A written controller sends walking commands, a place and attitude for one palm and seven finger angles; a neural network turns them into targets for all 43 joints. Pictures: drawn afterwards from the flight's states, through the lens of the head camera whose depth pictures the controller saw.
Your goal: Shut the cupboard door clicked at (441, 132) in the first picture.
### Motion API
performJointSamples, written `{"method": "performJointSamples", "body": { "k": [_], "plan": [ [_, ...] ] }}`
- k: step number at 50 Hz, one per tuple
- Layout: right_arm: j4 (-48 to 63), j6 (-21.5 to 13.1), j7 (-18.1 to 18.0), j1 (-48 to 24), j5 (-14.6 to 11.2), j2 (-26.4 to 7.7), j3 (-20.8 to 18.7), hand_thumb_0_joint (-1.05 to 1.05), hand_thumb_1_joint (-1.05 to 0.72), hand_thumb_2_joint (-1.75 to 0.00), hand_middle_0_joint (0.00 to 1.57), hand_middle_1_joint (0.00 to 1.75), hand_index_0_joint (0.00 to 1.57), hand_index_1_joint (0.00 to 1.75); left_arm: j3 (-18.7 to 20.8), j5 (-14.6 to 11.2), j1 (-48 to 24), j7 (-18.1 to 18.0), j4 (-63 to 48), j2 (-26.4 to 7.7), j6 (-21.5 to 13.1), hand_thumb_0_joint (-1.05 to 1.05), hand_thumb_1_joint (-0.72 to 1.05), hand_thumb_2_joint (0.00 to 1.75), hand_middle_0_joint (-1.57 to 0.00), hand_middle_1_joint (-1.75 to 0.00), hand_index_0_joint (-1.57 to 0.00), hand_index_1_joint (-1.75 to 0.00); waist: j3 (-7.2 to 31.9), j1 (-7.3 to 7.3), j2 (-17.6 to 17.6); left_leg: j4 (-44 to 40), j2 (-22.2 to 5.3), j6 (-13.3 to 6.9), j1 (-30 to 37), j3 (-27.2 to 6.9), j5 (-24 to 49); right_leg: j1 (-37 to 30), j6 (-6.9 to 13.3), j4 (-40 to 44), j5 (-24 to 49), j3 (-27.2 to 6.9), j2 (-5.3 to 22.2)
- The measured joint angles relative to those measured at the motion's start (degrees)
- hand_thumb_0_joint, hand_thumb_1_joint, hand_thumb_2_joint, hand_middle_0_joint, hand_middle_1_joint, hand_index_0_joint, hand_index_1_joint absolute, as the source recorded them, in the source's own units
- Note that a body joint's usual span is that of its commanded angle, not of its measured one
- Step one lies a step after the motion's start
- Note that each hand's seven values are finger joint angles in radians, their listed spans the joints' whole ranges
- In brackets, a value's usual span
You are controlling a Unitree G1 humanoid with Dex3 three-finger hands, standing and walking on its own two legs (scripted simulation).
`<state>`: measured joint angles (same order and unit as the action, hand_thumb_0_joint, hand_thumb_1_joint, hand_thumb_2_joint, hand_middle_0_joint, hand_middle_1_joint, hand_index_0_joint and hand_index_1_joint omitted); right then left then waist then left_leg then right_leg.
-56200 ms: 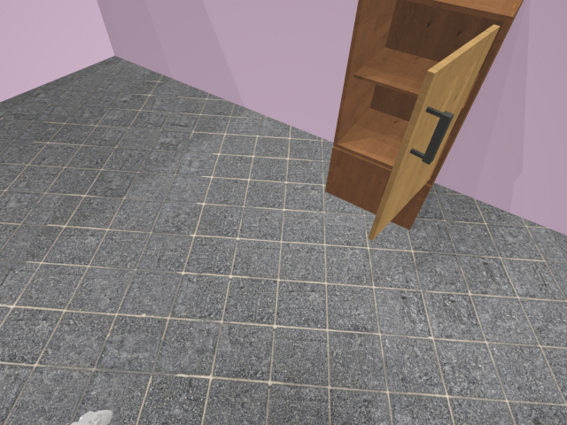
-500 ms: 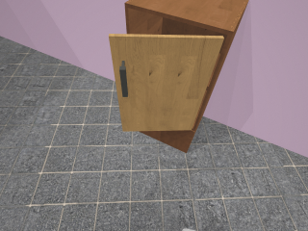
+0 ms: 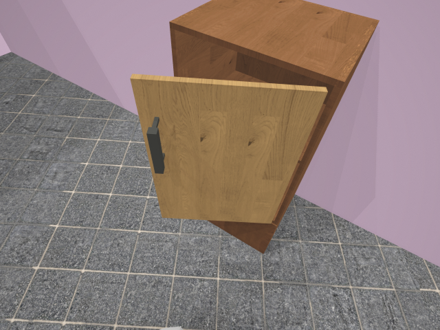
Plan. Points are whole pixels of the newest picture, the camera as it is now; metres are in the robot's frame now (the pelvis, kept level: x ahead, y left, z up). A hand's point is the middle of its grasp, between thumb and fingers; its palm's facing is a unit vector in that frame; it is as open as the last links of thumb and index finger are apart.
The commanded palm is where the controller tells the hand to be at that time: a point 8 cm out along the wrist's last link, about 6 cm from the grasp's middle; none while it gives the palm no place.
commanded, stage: come to a stop and stand still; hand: left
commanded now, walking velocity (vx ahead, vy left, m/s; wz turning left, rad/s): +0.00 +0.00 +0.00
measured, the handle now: (158, 146) +0.52 +0.19 -0.01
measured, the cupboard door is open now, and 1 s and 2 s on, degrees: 30 30 30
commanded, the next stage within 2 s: look again from close up in 1.16 s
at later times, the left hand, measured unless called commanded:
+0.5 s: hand out of the picture +0.11 +0.16 -0.17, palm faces +0.06 -0.97 -0.22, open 7.3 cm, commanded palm none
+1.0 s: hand out of the picture +0.06 +0.12 -0.15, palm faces +0.02 -0.97 -0.24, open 7.3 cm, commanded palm none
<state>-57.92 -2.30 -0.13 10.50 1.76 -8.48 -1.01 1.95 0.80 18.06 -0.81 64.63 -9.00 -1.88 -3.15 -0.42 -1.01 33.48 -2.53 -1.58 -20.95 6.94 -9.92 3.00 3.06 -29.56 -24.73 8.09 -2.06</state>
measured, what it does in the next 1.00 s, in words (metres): steps on the spot: right foot, then right foot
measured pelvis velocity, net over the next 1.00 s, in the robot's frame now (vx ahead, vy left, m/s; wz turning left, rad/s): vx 0.03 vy -0.06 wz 0.00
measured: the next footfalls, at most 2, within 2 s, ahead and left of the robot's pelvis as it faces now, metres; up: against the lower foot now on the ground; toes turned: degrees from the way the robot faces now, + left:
right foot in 0.22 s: +0.10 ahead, -0.16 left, +0.00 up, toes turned +0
right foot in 0.86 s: +0.02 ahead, -0.17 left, +0.00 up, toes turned +1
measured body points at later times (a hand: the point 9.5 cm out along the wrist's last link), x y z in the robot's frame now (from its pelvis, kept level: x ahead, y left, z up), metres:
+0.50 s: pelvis +0.06 -0.03 +0.01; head +0.11 -0.03 +0.45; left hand +0.10 +0.21 -0.15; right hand +0.11 -0.29 -0.14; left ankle +0.03 +0.08 -0.72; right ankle +0.06 -0.16 -0.73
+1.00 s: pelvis +0.03 -0.06 +0.01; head +0.04 -0.08 +0.46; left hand +0.06 +0.17 -0.13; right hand +0.06 -0.30 -0.15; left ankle +0.02 +0.08 -0.72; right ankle -0.02 -0.17 -0.73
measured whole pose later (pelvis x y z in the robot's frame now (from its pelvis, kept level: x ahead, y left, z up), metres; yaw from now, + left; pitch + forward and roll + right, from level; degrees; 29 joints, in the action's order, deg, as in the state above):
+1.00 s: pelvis +0.03 -0.06 +0.01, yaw +0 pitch -1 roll +1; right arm -60.9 1.4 -0.9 12.7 0.7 -11.2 -1.6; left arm 0.9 1.0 12.7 -1.6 61.5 -8.7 0.3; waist -2.7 0.8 2.3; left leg 25.9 -2.9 1.6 -10.7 2.4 -13.4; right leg 6.6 1.2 -26.3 -18.5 -0.2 -0.5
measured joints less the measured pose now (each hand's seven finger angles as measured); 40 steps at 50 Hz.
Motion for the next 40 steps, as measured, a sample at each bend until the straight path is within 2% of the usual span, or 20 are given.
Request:
{"method": "performJointSamples", "body": {
  "k": [3,5,8,11,14,17,20,24,25,26,27,28,30,32,35,37,40],
  "plan": [
    [0.7,-0.5,-0.5,-0.4,0.1,1.0,0.6,0.01,-0.91,-0.9,0.2,0.29,0.2,0.3,-0.3,0.0,0.0,-0.1,0.4,0.2,1.5,0.0,0.92,0.9,-0.2,-0.3,-0.2,-0.3,-0.6,-0.33,-1.8,1.5,1.0,-1.7,1.6,1.3,-4.0,8.0,0.0,-20.0,-6.0,-3.2,1.3],
    [0.8,-0.2,-1.7,-0.3,-0.4,0.8,0.4,0.0,-0.93,-0.9,0.2,0.3,0.2,0.3,-0.4,0.1,-1.2,-0.2,0.0,0.7,2.2,0.0,0.92,0.9,-0.2,-0.3,-0.2,-0.3,-1.0,-0.39,-1.7,-0.8,1.5,-1.3,3.3,1.2,-4.0,12.0,-0.8,-24.2,-5.6,-4.6,2.3],
    [-0.4,0.9,-2.5,-0.9,-0.6,-0.4,0.6,-0.01,-0.94,-0.9,0.2,0.3,0.2,0.3,-0.7,-0.1,-3.5,-0.4,-1.7,1.4,2.4,0.0,0.91,0.9,-0.2,-0.3,-0.2,-0.3,-2.1,-0.9,-0.5,-4.2,1.8,-0.8,5.4,0.4,-2.5,13.6,-2.4,-15.4,-2.2,-6.3,4.2],
    [-1.6,2.5,-2.1,-1.3,-1.2,-0.6,0.4,0.0,-0.94,-0.9,0.2,0.3,0.2,0.3,-0.5,0.4,-3.9,-1.0,-3.0,0.3,2.3,0.01,0.93,0.9,-0.2,-0.3,-0.2,-0.3,-2.2,-1.37,-1.2,-3.6,1.9,0.3,5.9,0.4,-3.3,12.8,-2.6,-3.6,9.4,-9.2,5.5],
    [-2.0,4.0,-1.3,-1.2,-1.6,-0.9,-0.5,0.0,-0.93,-0.9,0.2,0.3,0.2,0.3,-0.2,0.9,-4.3,-0.9,-3.1,-0.5,3.0,0.01,0.93,0.9,-0.2,-0.3,-0.2,-0.3,-1.6,-0.82,-0.2,-2.6,0.7,1.6,5.9,-0.9,-4.6,12.4,-3.5,-4.2,8.5,-8.3,4.5],
    [-1.7,5.0,-1.0,-0.8,-1.5,-1.8,-1.4,0.0,-0.93,-0.9,0.2,0.3,0.2,0.3,0.0,0.8,-4.8,-0.6,-3.6,-0.8,3.5,0.01,0.92,0.9,-0.2,-0.3,-0.2,-0.3,-1.1,-0.23,0.8,-1.6,0.4,2.1,5.4,-2.3,-5.3,12.3,-3.1,-4.1,6.9,-7.4,3.8],
    [-1.4,5.3,-1.0,-0.5,-1.3,-3.0,-1.9,0.01,-0.92,-0.9,0.2,0.3,0.2,0.3,0.1,0.7,-5.9,-0.7,-4.2,-0.6,3.4,0.01,0.92,0.9,-0.2,-0.3,-0.2,-0.3,-1.5,0.01,1.4,1.4,0.9,2.4,5.3,-3.7,-8.1,12.3,-2.6,-3.7,6.9,-7.2,3.4],
    [-1.2,5.6,-1.2,-0.2,-1.4,-4.1,-2.2,0.01,-0.92,-0.9,0.2,0.3,0.2,0.3,0.6,0.9,-8.1,-1.2,-5.4,-0.7,3.2,0.0,0.91,0.9,-0.2,-0.3,-0.21,-0.3,-2.4,-0.04,0.6,3.2,2.2,3.1,5.9,-4.3,-13.4,12.6,-3.0,-3.3,7.3,-7.1,4.0],
    [-1.2,5.5,-1.2,-0.2,-1.5,-4.2,-2.1,0.01,-0.92,-0.9,0.2,0.3,0.2,0.3,0.7,0.8,-8.7,-1.3,-5.7,-0.9,3.2,0.0,0.91,0.9,-0.2,-0.3,-0.21,-0.3,-2.6,-0.06,0.2,1.4,2.3,3.2,6.6,-4.2,-11.9,12.8,-3.3,-3.4,7.3,-7.1,4.3],
    [-1.2,5.4,-1.2,-0.2,-1.5,-4.3,-2.0,0.01,-0.92,-0.9,0.2,0.29,0.2,0.3,0.9,0.7,-9.1,-1.4,-6.0,-1.1,3.3,0.0,0.91,0.9,-0.2,-0.3,-0.21,-0.3,-2.8,-0.04,-0.1,-1.3,2.0,3.1,7.5,-4.0,-7.0,13.0,-3.6,-3.7,7.2,-7.0,4.4],
    [-1.2,5.2,-1.3,-0.3,-1.4,-4.2,-2.0,0.01,-0.92,-0.9,0.2,0.29,0.2,0.3,1.0,0.5,-9.7,-1.5,-6.2,-1.5,3.5,0.0,0.91,0.9,-0.2,-0.3,-0.21,-0.3,-3.2,-0.1,-0.8,-2.5,2.3,2.4,8.2,-3.6,-6.0,13.3,-3.8,-4.3,7.1,-7.1,4.7],
    [-1.2,5.1,-1.3,-0.4,-1.2,-4.0,-1.9,0.01,-0.92,-0.9,0.2,0.29,0.2,0.3,1.1,0.3,-10.2,-1.6,-6.4,-1.9,3.8,0.0,0.91,0.9,-0.2,-0.3,-0.21,-0.3,-3.6,-0.33,-1.5,-2.8,2.6,1.6,8.6,-3.3,-6.7,13.8,-3.6,-5.3,7.4,-7.1,5.0],
    [-0.8,4.9,-1.4,-0.6,-0.9,-3.3,-1.5,0.01,-0.91,-0.9,0.2,0.29,0.2,0.3,1.2,0.2,-10.7,-1.9,-6.9,-2.8,4.6,0.0,0.91,0.9,-0.2,-0.3,-0.21,-0.3,-3.8,-0.66,-2.2,-3.6,2.4,0.5,9.1,-2.6,-7.7,16.0,-3.1,-12.5,0.7,-8.4,4.0],
    [-0.1,4.7,-1.9,-0.5,-0.6,-2.6,-1.1,0.01,-0.91,-0.9,0.2,0.3,0.2,0.3,1.5,0.1,-11.4,-2.0,-7.0,-3.6,5.7,0.0,0.91,0.9,-0.2,-0.3,-0.2,-0.3,-3.7,-0.26,-2.2,-4.6,1.8,0.2,9.2,-2.8,-7.2,18.1,-2.9,-20.6,-3.8,-9.9,2.2],
    [0.6,4.5,-2.3,-0.8,-0.3,-1.6,-0.5,0.01,-0.91,-0.9,0.2,0.3,0.2,0.3,1.7,0.0,-12.1,-1.8,-7.6,-4.2,6.0,0.0,0.91,0.9,-0.2,-0.3,-0.2,-0.3,-4.0,-0.09,-1.6,-6.1,1.0,0.5,9.0,-3.1,-5.6,19.2,-3.2,-26.5,-4.1,-10.6,1.0],
    [0.8,4.3,-2.3,-1.0,-0.3,-1.1,-0.2,0.01,-0.91,-0.9,0.2,0.3,0.2,0.3,1.6,0.0,-12.2,-1.5,-7.9,-4.5,5.8,0.0,0.91,0.9,-0.2,-0.3,-0.2,-0.3,-4.0,-0.14,-1.3,-6.6,0.6,0.8,8.7,-3.0,-4.8,18.2,-3.5,-25.0,-3.2,-10.4,1.2],
    [0.6,3.9,-1.9,-1.1,-0.3,-0.6,-0.1,0.01,-0.91,-0.9,0.2,0.3,0.2,0.3,1.2,0.0,-11.7,-1.2,-7.8,-4.3,5.5,0.0,0.91,0.9,-0.2,-0.3,-0.2,-0.3,-3.6,0.03,-0.7,-6.7,0.3,1.5,8.1,-2.8,-4.3,14.3,-3.6,-16.5,-1.6,-9.5,2.3]
  ]
}}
